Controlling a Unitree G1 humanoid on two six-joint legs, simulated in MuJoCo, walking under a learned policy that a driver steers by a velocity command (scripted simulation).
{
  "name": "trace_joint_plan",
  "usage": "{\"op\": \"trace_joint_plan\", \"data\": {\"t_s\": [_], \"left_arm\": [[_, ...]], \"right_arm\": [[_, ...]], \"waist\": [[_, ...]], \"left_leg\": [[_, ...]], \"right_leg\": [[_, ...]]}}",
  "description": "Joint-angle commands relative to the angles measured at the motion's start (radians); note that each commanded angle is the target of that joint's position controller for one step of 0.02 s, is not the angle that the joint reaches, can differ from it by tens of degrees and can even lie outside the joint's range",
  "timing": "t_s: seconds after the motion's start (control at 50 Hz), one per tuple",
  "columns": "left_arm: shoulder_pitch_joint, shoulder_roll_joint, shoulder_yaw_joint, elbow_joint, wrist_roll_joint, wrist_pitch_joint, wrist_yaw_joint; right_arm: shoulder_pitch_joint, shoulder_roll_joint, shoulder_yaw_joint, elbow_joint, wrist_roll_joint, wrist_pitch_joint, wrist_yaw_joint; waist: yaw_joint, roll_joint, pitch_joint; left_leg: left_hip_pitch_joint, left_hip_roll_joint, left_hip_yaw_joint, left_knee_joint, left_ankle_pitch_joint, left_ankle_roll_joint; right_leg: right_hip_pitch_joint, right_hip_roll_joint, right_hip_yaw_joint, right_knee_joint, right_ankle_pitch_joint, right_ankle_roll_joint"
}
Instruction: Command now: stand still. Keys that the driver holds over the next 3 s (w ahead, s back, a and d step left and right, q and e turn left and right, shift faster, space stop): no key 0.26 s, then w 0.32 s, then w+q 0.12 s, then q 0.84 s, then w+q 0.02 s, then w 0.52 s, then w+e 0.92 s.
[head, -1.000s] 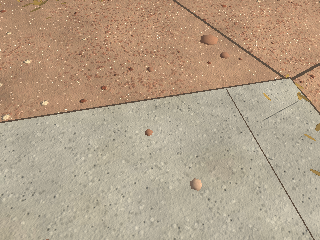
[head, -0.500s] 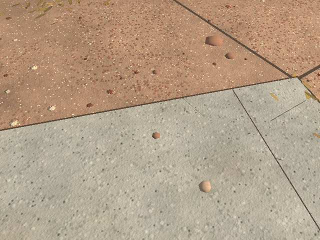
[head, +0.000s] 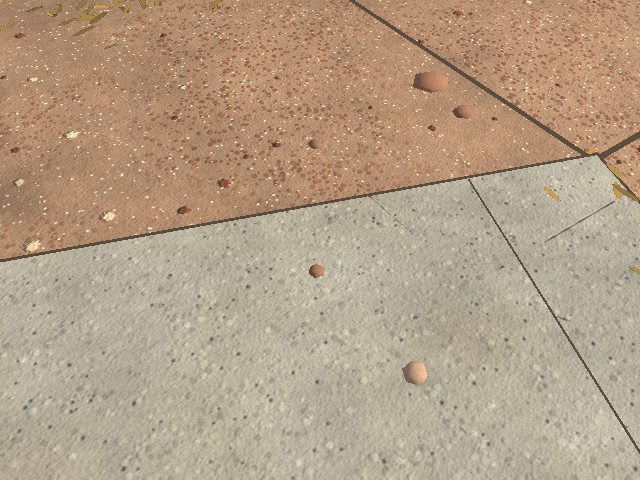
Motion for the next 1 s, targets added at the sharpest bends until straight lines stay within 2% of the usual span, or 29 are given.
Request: {"op": "trace_joint_plan", "data": {"t_s": [0.02,0.26,0.28,0.3,0.32,0.34,0.36,0.38,0.4,0.42,0.46,0.52,0.54,0.56,0.58,0.6,0.62,0.64,0.66,0.68,0.7,0.72,0.74,0.78,0.8,0.84,0.88,0.94,1.0], "left_arm": [[0.018,0.101,0.02,-0.012,-0.001,-0.011,0.005],[0.036,0.096,0.012,0.081,-0.003,-0.015,0.008],[0.052,0.083,0.008,0.094,-0.004,-0.014,0.008],[0.051,0.078,0.007,0.098,-0.008,-0.013,0.009],[0.036,0.081,0.007,0.09,-0.013,-0.017,0.009],[0.004,0.084,0.006,0.07,-0.015,-0.028,0.006],[-0.039,0.089,0.005,0.046,-0.019,-0.044,-0.001],[-0.069,0.095,0.007,0.03,-0.025,-0.059,-0.01],[-0.071,0.099,0.01,0.028,-0.03,-0.071,-0.018],[-0.056,0.101,0.013,0.032,-0.033,-0.082,-0.026],[-0.061,0.096,0.014,0.036,-0.035,-0.102,-0.038],[-0.023,0.067,0.01,0.059,-0.03,-0.115,-0.051],[0.029,0.067,0.013,0.082,-0.031,-0.114,-0.053],[0.092,0.075,0.019,0.109,-0.031,-0.108,-0.052],[0.165,0.087,0.026,0.132,-0.033,-0.103,-0.048],[0.252,0.143,0.04,0.138,-0.029,-0.105,-0.039],[0.347,0.275,0.062,0.137,-0.019,-0.111,-0.041],[0.325,0.241,0.049,0.143,0.003,-0.13,-0.051],[0.223,0.181,0.03,0.108,-0.004,-0.145,-0.056],[0.143,0.142,0.016,0.085,-0.011,-0.151,-0.06],[0.092,0.125,0.008,0.069,-0.013,-0.151,-0.063],[0.076,0.1,-0.001,0.066,-0.005,-0.147,-0.063],[0.088,0.089,-0.006,0.07,0.009,-0.143,-0.059],[0.1,0.11,-0.004,0.068,0.025,-0.136,-0.044],[0.084,0.125,-0.003,0.056,0.028,-0.131,-0.033],[0.058,0.146,-0.004,0.038,0.02,-0.118,-0.012],[0.093,0.167,-0.002,0.041,0.007,-0.106,0.004],[0.1,0.192,0.01,0.035,-0.01,-0.082,0.011],[0.04,0.21,0.027,-0.008,-0.02,-0.056,0.019]], "right_arm": [[0.007,-0.109,-0.024,-0.026,0.002,-0.01,-0.004],[0.024,-0.114,-0.019,0.061,0.005,-0.003,-0.009],[0.04,-0.111,-0.018,0.076,0.005,-0.001,-0.011],[0.047,-0.126,-0.023,0.083,0.01,0.002,-0.015],[0.061,-0.166,-0.035,0.088,0.017,0.006,-0.018],[0.093,-0.196,-0.043,0.095,0.023,0.007,-0.021],[0.112,-0.223,-0.053,0.098,0.024,0.002,-0.024],[0.123,-0.23,-0.057,0.1,0.017,-0.009,-0.026],[0.121,-0.22,-0.057,0.098,0.012,-0.021,-0.025],[0.108,-0.206,-0.055,0.091,0.017,-0.03,-0.022],[0.073,-0.194,-0.054,0.074,0.031,-0.035,-0.019],[0.059,-0.221,-0.061,0.076,0.044,-0.024,-0.015],[0.054,-0.224,-0.061,0.078,0.049,-0.018,-0.013],[0.059,-0.21,-0.056,0.079,0.048,-0.015,-0.011],[0.051,-0.175,-0.044,0.076,0.042,-0.017,-0.007],[0.024,-0.101,-0.02,0.06,0.032,-0.023,0.003],[0.016,-0.036,-0.004,0.012,0.024,-0.043,0.004],[0.0,-0.102,-0.02,0.002,0.056,-0.056,0.001],[-0.007,-0.147,-0.03,-0.004,0.076,-0.063,0.004],[0.011,-0.158,-0.035,0.011,0.067,-0.065,0.008],[0.02,-0.156,-0.041,0.024,0.052,-0.064,0.006],[0.023,-0.157,-0.047,0.033,0.043,-0.058,0.008],[0.036,-0.139,-0.047,0.045,0.039,-0.05,0.013],[0.03,-0.109,-0.044,0.031,0.03,-0.034,0.019],[-0.006,-0.099,-0.042,0.004,0.028,-0.029,0.02],[-0.093,-0.07,-0.03,-0.048,0.023,-0.022,0.025],[-0.167,-0.049,-0.021,-0.089,0.016,-0.011,0.036],[-0.179,-0.071,-0.027,-0.127,0.014,0.002,0.057],[-0.081,-0.131,-0.053,-0.127,0.013,-0.001,0.073]], "waist": [[-0.002,0.012,-0.01],[-0.005,0.011,0.0],[-0.006,0.02,-0.022],[-0.012,0.041,-0.009],[-0.026,0.092,0.013],[-0.041,0.145,0.041],[-0.055,0.174,0.086],[-0.062,0.17,0.122],[-0.057,0.15,0.13],[-0.043,0.117,0.117],[-0.029,0.084,0.081],[0.003,0.11,0.026],[0.03,0.103,0.015],[0.054,0.088,0.002],[0.088,0.063,-0.008],[0.129,-0.082,-0.015],[0.132,-0.299,-0.064],[0.118,-0.205,-0.028],[0.075,-0.141,0.06],[0.041,-0.122,0.077],[0.018,-0.106,0.077],[0.01,-0.102,0.082],[0.007,-0.106,0.067],[-0.004,-0.092,0.041],[-0.007,-0.084,0.042],[0.003,-0.078,0.044],[0.03,-0.083,0.029],[0.02,-0.086,0.006],[-0.042,-0.086,-0.057]], "left_leg": [[-0.011,0.092,-0.105,-0.13,0.105,0.019],[0.006,0.086,-0.102,-0.147,0.123,0.023],[0.016,0.081,-0.102,-0.164,0.009,0.026],[0.009,0.085,-0.123,-0.19,-0.17,0.042],[0.009,0.124,-0.192,-0.233,-0.355,0.078],[0.019,0.217,-0.321,-0.303,-0.51,0.13],[-0.009,0.316,-0.452,-0.369,-0.565,0.187],[-0.011,0.373,-0.529,-0.407,-0.531,0.227],[0.03,0.399,-0.553,-0.415,-0.469,0.245],[0.077,0.396,-0.531,-0.408,-0.408,0.237],[0.099,0.332,-0.394,-0.395,-0.262,0.182],[-0.025,0.232,-0.215,-0.34,-0.152,0.152],[-0.095,0.216,-0.187,-0.3,-0.17,0.147],[-0.163,0.199,-0.175,-0.249,-0.196,0.136],[-0.228,0.173,-0.152,-0.164,-0.203,0.113],[-0.355,0.092,-0.069,0.117,-0.149,0.052],[-0.56,-0.016,-0.009,0.45,-0.264,0.011],[-0.637,0.014,-0.143,0.643,-0.279,0.033],[-0.707,0.063,-0.188,0.696,-0.171,0.058],[-0.691,0.088,-0.188,0.69,-0.071,0.063],[-0.659,0.108,-0.192,0.648,0.007,0.058],[-0.602,0.116,-0.184,0.602,0.066,0.047],[-0.552,0.108,-0.158,0.593,0.112,0.031],[-0.509,0.089,-0.111,0.57,0.164,-0.007],[-0.495,0.086,-0.087,0.513,0.195,-0.023],[-0.429,0.085,-0.023,0.339,0.275,-0.04],[-0.381,0.08,0.024,0.229,0.312,-0.043],[-0.372,0.076,0.035,0.162,0.253,-0.015],[-0.26,0.019,0.075,0.118,0.137,0.046]], "right_leg": [[-0.003,-0.022,0.009,-0.056,0.176,-0.015],[-0.005,-0.021,-0.006,-0.08,0.175,-0.015],[0.002,-0.007,-0.025,-0.072,0.103,-0.017],[-0.027,0.019,-0.059,-0.033,-0.005,-0.022],[-0.096,0.048,-0.102,0.048,-0.123,-0.029],[-0.19,0.046,-0.126,0.137,-0.175,-0.038],[-0.25,0.006,-0.123,0.235,-0.173,-0.049],[-0.323,-0.033,-0.095,0.342,-0.201,-0.059],[-0.4,-0.063,-0.075,0.426,-0.235,-0.07],[-0.445,-0.086,-0.068,0.449,-0.234,-0.081],[-0.395,-0.097,-0.094,0.32,-0.178,-0.092],[-0.12,-0.03,-0.184,0.092,-0.029,-0.069],[-0.005,-0.002,-0.218,0.024,0.061,-0.062],[0.1,0.025,-0.234,0.006,0.081,-0.055],[0.192,0.02,-0.213,-0.022,0.051,-0.063],[0.299,-0.142,0.019,-0.147,-0.084,-0.111],[0.4,-0.378,0.435,-0.291,-0.275,-0.239],[0.312,-0.451,0.596,-0.351,-0.491,-0.319],[0.263,-0.416,0.497,-0.361,-0.497,-0.283],[0.231,-0.361,0.365,-0.363,-0.371,-0.233],[0.205,-0.319,0.243,-0.368,-0.213,-0.192],[0.173,-0.272,0.111,-0.362,-0.005,-0.155],[0.15,-0.235,0.006,-0.344,0.202,-0.138],[0.12,-0.213,-0.122,-0.309,0.562,-0.145],[0.093,-0.205,-0.167,-0.307,0.637,-0.148],[0.043,-0.178,-0.245,-0.3,0.681,-0.14],[0.06,-0.187,-0.274,-0.272,0.706,-0.14],[0.156,-0.241,-0.276,-0.191,0.758,-0.158],[0.199,-0.259,-0.284,0.013,0.957,-0.149]]}}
